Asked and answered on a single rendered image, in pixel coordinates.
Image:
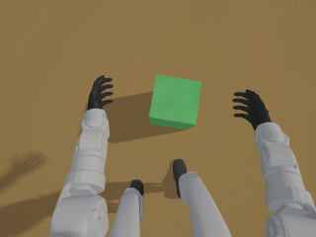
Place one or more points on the robot right thigh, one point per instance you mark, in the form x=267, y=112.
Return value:
x=206, y=219

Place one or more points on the left robot forearm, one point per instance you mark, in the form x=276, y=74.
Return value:
x=86, y=177

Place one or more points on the robot right shin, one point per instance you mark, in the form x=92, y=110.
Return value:
x=189, y=174

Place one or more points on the robot right upper arm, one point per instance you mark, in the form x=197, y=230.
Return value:
x=289, y=225

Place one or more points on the carton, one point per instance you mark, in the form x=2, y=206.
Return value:
x=175, y=102

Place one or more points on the robot right hand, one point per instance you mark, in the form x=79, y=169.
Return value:
x=257, y=112

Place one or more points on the robot left upper arm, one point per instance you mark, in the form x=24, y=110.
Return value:
x=82, y=216

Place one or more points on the right robot forearm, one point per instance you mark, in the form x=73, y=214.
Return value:
x=285, y=189

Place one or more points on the robot left hand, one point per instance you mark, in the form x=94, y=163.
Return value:
x=96, y=95

